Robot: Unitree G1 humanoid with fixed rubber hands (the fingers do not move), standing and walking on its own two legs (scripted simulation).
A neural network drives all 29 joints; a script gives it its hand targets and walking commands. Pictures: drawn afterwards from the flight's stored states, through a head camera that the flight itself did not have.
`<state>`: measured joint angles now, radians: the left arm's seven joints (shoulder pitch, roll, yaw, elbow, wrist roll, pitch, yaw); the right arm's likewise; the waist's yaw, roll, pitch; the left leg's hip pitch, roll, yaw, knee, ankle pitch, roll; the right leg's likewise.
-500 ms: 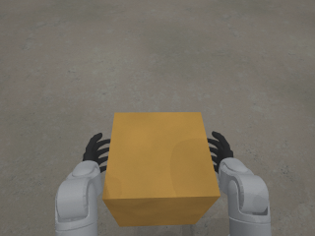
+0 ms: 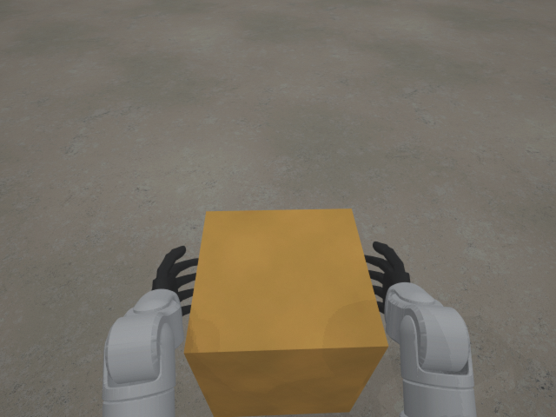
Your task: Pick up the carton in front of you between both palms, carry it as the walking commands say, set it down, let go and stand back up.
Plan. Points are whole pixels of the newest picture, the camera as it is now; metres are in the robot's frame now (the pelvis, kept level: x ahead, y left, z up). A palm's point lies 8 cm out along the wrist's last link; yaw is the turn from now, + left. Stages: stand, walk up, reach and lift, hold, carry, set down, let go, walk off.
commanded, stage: carry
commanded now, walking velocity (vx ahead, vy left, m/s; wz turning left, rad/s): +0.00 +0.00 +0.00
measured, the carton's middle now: (280, 316) +0.28 +0.00 +0.01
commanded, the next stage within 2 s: hold in 0.96 s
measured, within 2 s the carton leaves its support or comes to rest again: neither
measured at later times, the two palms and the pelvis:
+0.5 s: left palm (169, 332) +0.24 +0.15 +0.05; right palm (393, 325) +0.24 -0.15 +0.05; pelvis -0.03 +0.00 +0.00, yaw +0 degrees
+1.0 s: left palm (164, 339) +0.23 +0.16 +0.04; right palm (390, 332) +0.23 -0.14 +0.04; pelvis -0.05 +0.00 +0.01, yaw +0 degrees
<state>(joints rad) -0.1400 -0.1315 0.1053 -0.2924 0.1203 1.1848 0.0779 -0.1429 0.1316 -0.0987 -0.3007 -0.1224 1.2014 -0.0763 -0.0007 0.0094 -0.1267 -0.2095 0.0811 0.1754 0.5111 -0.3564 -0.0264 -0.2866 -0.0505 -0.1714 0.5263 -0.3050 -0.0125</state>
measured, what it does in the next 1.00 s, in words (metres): stands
